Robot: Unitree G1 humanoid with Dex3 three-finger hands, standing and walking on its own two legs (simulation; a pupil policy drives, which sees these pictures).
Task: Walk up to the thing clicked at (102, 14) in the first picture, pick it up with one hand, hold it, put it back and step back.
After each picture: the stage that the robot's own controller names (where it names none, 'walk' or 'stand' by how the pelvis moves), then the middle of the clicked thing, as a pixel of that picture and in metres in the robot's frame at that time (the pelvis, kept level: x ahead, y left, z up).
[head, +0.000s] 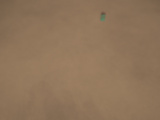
stand; (103, 16) +2.05 -0.31 -0.72
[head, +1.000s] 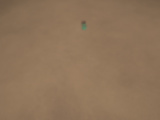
walk; (84, 25) +1.93 +0.11 -0.70
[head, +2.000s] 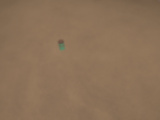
walk; (61, 45) +1.32 +0.31 -0.71
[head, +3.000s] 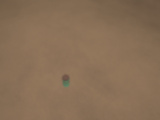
walk; (66, 80) +0.85 +0.19 -0.70
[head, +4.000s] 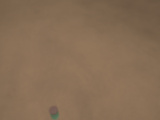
walk; (54, 112) +0.51 +0.21 -0.70
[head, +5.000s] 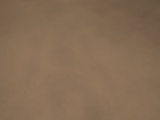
stand; out of the picture +0.39 +0.19 -0.71
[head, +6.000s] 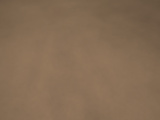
stand; out of the picture +0.39 +0.18 -0.72
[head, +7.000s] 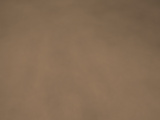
stand; out of the picture +0.39 +0.19 -0.72
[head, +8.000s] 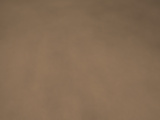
stand; out of the picture +0.37 +0.20 -0.73
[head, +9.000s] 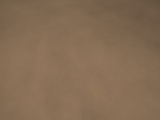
stand; out of the picture +0.37 +0.20 -0.73
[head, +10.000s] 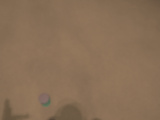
go down; (45, 100) +0.40 +0.21 -0.59
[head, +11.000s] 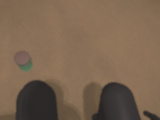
go down; (24, 61) +0.44 +0.27 -0.31
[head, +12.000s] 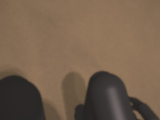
close in; out of the picture +0.42 +0.30 -0.25
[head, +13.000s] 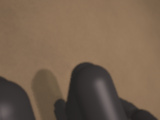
close; out of the picture +0.41 +0.31 -0.21
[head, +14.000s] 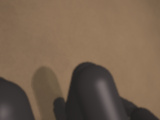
lift; out of the picture +0.39 +0.31 -0.22
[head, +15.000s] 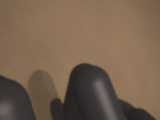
lift; out of the picture +0.38 +0.30 -0.22
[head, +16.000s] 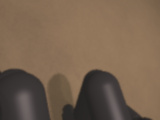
lift; out of the picture +0.34 +0.27 -0.18
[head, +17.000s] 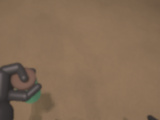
lift; (27, 86) +0.33 +0.19 +0.01
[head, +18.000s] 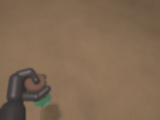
hold; (39, 91) +0.33 +0.16 +0.00
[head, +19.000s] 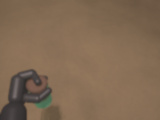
hold; (40, 92) +0.32 +0.17 +0.00
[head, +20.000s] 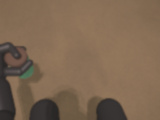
crouch; (20, 63) +0.41 +0.22 -0.08
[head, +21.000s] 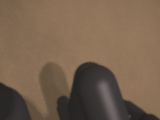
lower; out of the picture +0.40 +0.32 -0.22
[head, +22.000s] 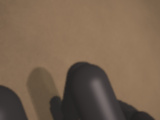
lower; out of the picture +0.41 +0.33 -0.22
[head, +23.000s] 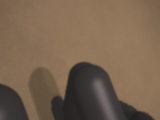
lower; out of the picture +0.41 +0.33 -0.22
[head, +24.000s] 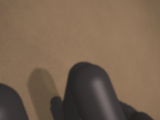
lower; out of the picture +0.40 +0.33 -0.22
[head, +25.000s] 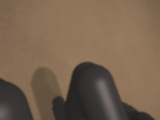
loosen; out of the picture +0.40 +0.32 -0.22
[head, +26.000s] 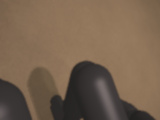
withdraw; out of the picture +0.39 +0.32 -0.22
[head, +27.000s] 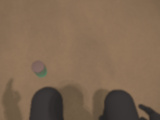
walk; (39, 69) +0.45 +0.24 -0.40
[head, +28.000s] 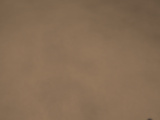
stand; out of the picture +0.38 +0.19 -0.66
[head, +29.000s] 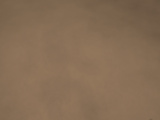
stand; out of the picture +0.38 +0.21 -0.67
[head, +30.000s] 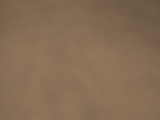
stand; out of the picture +0.39 +0.18 -0.71
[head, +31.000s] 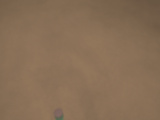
walk; (58, 115) +0.43 +0.16 -0.70
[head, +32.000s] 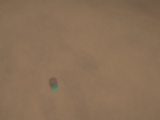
walk; (53, 83) +0.65 +0.22 -0.70
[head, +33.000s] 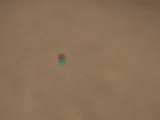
stand; (62, 60) +0.99 +0.22 -0.69
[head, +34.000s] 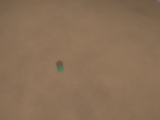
stand; (60, 66) +0.98 +0.24 -0.71
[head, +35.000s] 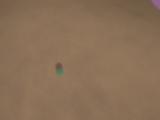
stand; (59, 69) +1.00 +0.25 -0.72
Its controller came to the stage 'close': yes
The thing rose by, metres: 0.71
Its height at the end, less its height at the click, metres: +0.00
